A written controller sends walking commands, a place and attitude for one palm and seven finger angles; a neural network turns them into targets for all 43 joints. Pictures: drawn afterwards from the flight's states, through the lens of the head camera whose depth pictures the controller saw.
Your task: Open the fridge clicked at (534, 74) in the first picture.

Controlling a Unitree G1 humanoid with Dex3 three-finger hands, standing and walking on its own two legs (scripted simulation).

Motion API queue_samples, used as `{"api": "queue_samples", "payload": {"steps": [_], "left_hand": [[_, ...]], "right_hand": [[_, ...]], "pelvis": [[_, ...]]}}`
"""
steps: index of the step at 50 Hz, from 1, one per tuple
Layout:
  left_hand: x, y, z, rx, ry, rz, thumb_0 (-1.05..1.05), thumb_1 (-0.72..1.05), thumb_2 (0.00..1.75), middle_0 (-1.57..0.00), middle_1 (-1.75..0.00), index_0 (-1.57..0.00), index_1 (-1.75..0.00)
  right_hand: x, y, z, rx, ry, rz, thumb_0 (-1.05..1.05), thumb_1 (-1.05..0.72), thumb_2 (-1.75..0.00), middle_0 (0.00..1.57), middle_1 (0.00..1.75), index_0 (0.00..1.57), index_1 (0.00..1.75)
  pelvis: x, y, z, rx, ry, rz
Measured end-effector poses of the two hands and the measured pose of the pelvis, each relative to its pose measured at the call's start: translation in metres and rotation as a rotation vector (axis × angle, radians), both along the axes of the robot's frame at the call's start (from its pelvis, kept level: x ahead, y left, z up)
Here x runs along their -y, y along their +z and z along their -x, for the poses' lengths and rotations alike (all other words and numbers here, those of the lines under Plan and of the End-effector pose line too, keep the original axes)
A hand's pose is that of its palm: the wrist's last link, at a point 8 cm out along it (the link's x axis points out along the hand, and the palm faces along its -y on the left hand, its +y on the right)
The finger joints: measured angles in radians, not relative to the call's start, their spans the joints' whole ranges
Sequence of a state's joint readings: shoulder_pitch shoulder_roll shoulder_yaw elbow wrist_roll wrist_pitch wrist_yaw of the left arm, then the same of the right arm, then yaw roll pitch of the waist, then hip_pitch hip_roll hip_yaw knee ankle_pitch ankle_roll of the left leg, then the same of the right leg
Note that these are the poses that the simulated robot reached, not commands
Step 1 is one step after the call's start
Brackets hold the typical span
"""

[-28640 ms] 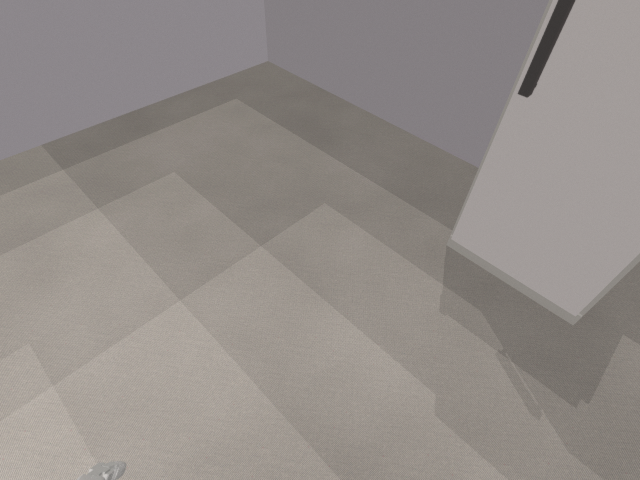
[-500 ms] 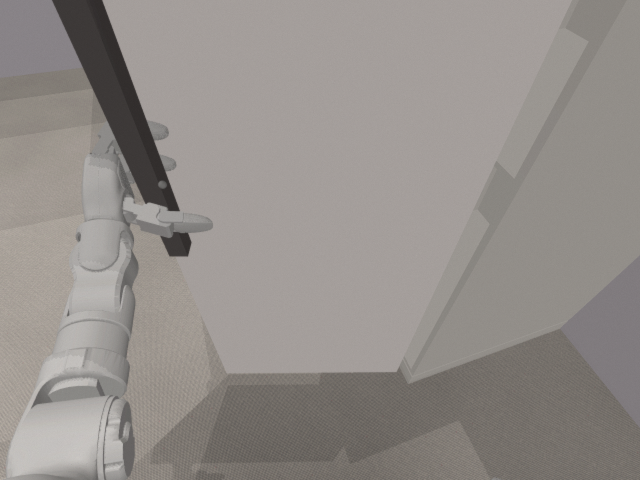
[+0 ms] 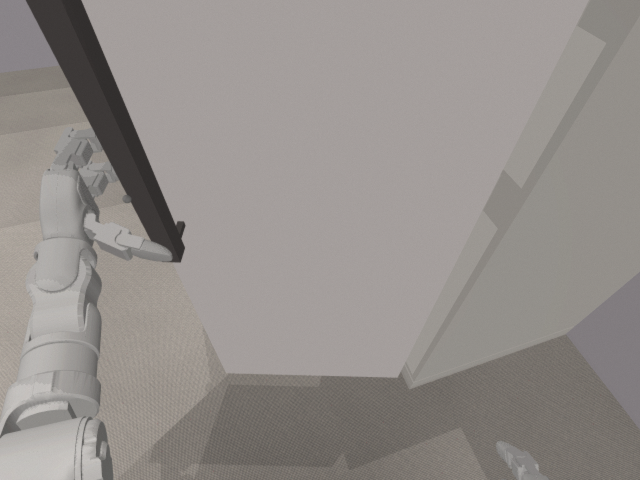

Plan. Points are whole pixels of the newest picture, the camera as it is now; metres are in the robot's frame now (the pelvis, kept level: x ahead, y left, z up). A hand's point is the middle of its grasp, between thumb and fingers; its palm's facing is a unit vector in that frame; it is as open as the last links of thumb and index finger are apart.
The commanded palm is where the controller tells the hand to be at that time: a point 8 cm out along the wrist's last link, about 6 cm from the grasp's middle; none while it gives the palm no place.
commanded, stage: slip the hand off the handle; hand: left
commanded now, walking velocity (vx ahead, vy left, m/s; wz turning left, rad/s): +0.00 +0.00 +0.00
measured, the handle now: (131, 137) +0.44 +0.24 +0.20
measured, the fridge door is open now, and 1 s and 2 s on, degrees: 71 71 71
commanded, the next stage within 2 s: draw the hand back to the body in 1.14 s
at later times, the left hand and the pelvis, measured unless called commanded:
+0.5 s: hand (79, 215) +0.37 +0.30 +0.14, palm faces +0.20 -0.97 -0.13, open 14.7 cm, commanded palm +0.33 +0.33 +0.14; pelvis +0.01 +0.03 +0.00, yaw +0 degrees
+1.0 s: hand (66, 280) +0.29 +0.28 +0.13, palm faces +0.24 -0.96 -0.13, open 14.7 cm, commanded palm +0.24 +0.32 +0.14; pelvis -0.01 +0.02 +0.00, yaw +1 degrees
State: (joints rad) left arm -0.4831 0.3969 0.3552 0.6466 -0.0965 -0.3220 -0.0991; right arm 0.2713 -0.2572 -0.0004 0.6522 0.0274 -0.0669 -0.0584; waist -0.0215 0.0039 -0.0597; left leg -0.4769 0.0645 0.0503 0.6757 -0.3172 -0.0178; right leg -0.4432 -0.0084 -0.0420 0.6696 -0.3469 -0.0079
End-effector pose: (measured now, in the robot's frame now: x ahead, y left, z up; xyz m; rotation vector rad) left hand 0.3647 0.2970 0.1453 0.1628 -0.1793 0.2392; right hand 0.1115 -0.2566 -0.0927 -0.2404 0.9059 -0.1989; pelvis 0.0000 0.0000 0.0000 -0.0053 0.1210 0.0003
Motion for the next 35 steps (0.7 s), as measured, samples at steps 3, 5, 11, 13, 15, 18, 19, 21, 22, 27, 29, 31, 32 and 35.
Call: {"api": "queue_samples", "payload": {"steps": [3,5,11,13,15,18,19,21,22,27,29,31,32,35], "left_hand": [[-0.010,0.001,0.003,0.004,0.002,-0.006,-0.01,-0.56,0.20,-0.30,-1.17,-0.26,-1.15],[-0.017,0.001,0.004,0.003,0.002,-0.006,-0.01,-0.56,0.20,-0.29,-1.16,-0.25,-1.15],[-0.036,-0.003,0.005,-0.012,-0.001,0.007,-0.01,-0.56,0.20,-0.27,-1.15,-0.25,-1.15],[-0.041,-0.003,0.006,-0.010,-0.004,0.006,-0.01,-0.56,0.20,-0.26,-1.15,-0.25,-1.15],[-0.045,-0.003,0.006,-0.002,-0.011,0.005,-0.01,-0.56,0.20,-0.26,-1.15,-0.25,-1.15],[-0.052,-0.003,0.007,0.000,-0.015,0.007,-0.01,-0.56,0.20,-0.26,-1.15,-0.25,-1.15],[-0.054,-0.002,0.008,0.001,-0.017,0.008,-0.01,-0.56,0.20,-0.26,-1.15,-0.25,-1.15],[-0.055,-0.002,0.011,0.005,-0.026,0.008,-0.01,-0.56,0.20,-0.26,-1.15,-0.25,-1.15],[-0.054,-0.002,0.013,0.008,-0.034,0.007,-0.01,-0.56,0.20,-0.26,-1.15,-0.25,-1.15],[-0.045,-0.008,0.029,0.009,-0.058,0.014,-0.01,-0.56,0.20,-0.25,-1.15,-0.25,-1.15],[-0.041,-0.011,0.036,0.006,-0.056,0.017,-0.01,-0.56,0.20,-0.25,-1.15,-0.25,-1.15],[-0.039,-0.013,0.044,0.005,-0.046,0.016,-0.01,-0.56,0.20,-0.26,-1.15,-0.25,-1.15],[-0.039,-0.013,0.048,0.006,-0.040,0.015,-0.01,-0.56,0.20,-0.26,-1.15,-0.25,-1.15],[-0.039,-0.013,0.058,0.011,-0.023,0.011,-0.01,-0.56,0.20,-0.26,-1.15,-0.25,-1.15]], "right_hand": [[-0.004,-0.002,-0.003,-0.007,0.011,-0.004,0.00,-0.90,-0.90,0.20,0.30,0.20,0.30],[-0.007,-0.003,-0.003,-0.018,0.014,-0.004,0.00,-0.90,-0.90,0.20,0.30,0.20,0.30],[-0.011,-0.006,0.005,-0.057,0.006,0.008,0.00,-0.90,-0.90,0.20,0.30,0.20,0.30],[-0.012,-0.006,0.009,-0.068,-0.001,0.013,0.00,-0.90,-0.90,0.20,0.30,0.20,0.30],[-0.013,-0.006,0.013,-0.078,-0.006,0.020,0.01,-0.90,-0.90,0.20,0.30,0.20,0.30],[-0.014,-0.006,0.019,-0.089,-0.017,0.026,0.01,-0.90,-0.90,0.20,0.30,0.20,0.30],[-0.014,-0.006,0.020,-0.091,-0.021,0.028,0.01,-0.90,-0.90,0.20,0.30,0.20,0.30],[-0.016,-0.005,0.022,-0.088,-0.026,0.027,0.01,-0.90,-0.90,0.20,0.30,0.20,0.30],[-0.017,-0.005,0.023,-0.085,-0.027,0.025,0.01,-0.90,-0.90,0.20,0.30,0.20,0.30],[-0.025,-0.003,0.018,-0.051,-0.015,0.014,0.01,-0.90,-0.90,0.20,0.30,0.20,0.30],[-0.029,-0.002,0.012,-0.030,-0.001,0.010,0.01,-0.90,-0.90,0.20,0.30,0.20,0.30],[-0.033,0.000,0.006,-0.004,0.014,0.005,0.01,-0.90,-0.90,0.20,0.30,0.20,0.30],[-0.035,0.001,0.002,0.010,0.022,0.002,0.01,-0.90,-0.90,0.20,0.30,0.20,0.30],[-0.041,0.004,-0.010,0.051,0.050,-0.004,0.01,-0.90,-0.90,0.20,0.30,0.20,0.30]], "pelvis": [[-0.002,-0.001,-0.002,-0.005,0.004,0.003],[-0.004,-0.001,-0.003,-0.007,0.006,0.004],[-0.009,-0.002,-0.005,-0.015,0.008,0.011],[-0.011,-0.003,-0.005,-0.018,0.007,0.013],[-0.014,-0.003,-0.006,-0.020,0.006,0.015],[-0.017,-0.003,-0.006,-0.022,0.003,0.017],[-0.018,-0.004,-0.006,-0.023,0.002,0.018],[-0.021,-0.004,-0.006,-0.023,0.000,0.020],[-0.022,-0.003,-0.006,-0.022,-0.001,0.020],[-0.027,-0.003,-0.005,-0.009,-0.001,0.021],[-0.028,-0.003,-0.004,-0.003,0.000,0.021],[-0.028,-0.003,-0.003,0.004,0.001,0.021],[-0.028,-0.004,-0.002,0.007,0.002,0.021],[-0.027,-0.004,0.001,0.017,0.007,0.021]]}}
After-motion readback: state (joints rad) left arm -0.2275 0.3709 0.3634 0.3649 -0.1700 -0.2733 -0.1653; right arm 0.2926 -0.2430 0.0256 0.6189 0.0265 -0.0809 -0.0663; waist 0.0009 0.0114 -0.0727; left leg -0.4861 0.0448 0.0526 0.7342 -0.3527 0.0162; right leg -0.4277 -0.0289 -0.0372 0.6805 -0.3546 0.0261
